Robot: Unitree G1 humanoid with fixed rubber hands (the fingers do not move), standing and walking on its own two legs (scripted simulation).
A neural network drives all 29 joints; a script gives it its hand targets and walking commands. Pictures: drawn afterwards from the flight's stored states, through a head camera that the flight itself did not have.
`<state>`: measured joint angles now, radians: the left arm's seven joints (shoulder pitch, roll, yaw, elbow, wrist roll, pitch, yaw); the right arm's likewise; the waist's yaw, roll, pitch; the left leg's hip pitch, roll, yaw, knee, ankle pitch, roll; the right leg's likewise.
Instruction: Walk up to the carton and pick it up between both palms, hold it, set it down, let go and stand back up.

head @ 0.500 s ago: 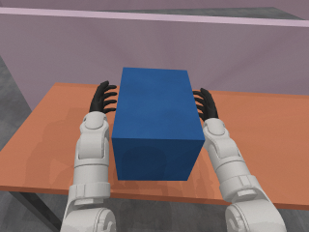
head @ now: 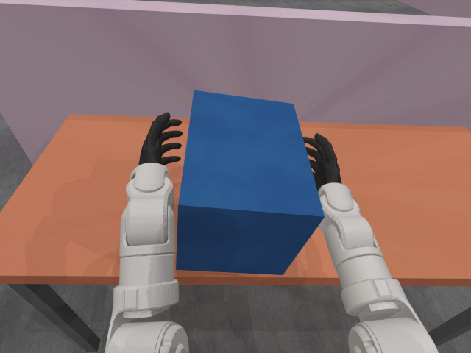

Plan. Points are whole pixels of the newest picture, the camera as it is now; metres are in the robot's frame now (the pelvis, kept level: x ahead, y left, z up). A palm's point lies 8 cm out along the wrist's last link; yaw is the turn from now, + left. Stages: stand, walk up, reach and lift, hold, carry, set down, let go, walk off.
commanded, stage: reach and lift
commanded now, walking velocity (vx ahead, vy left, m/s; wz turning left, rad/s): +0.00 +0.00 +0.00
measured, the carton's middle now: (238, 182) +0.39 -0.01 +0.09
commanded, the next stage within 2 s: hold in 0.74 s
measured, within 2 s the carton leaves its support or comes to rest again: neither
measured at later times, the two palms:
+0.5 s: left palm (154, 139) +0.38 +0.12 +0.20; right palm (327, 162) +0.38 -0.16 +0.16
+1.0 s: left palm (137, 146) +0.35 +0.14 +0.21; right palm (322, 164) +0.36 -0.14 +0.17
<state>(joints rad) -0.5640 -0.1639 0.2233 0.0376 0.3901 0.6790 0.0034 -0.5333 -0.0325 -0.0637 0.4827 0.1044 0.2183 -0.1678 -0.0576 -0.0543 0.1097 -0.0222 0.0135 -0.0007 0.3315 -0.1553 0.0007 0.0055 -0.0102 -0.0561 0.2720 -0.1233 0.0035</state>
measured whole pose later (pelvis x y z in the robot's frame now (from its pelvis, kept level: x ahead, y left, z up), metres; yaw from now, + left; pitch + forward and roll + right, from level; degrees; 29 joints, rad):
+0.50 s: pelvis +0.03 -0.01 +0.00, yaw +2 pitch -10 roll -1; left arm -0.61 -0.09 0.26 0.12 0.37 0.67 -0.07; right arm -0.57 0.00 -0.04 0.52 0.13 0.23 -0.24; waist -0.09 -0.04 0.07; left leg 0.05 0.02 -0.03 0.32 -0.19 -0.02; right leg 0.09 0.00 -0.09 0.26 -0.17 -0.01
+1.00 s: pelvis +0.00 +0.00 +0.00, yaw +1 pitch -11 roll -1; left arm -0.61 -0.12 0.23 -0.04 0.42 0.79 -0.04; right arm -0.57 -0.01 -0.05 0.44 0.14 0.26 -0.19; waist -0.07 -0.06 0.10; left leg 0.01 0.02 -0.02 0.36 -0.18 -0.01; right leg 0.06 0.00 -0.08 0.26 -0.14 0.00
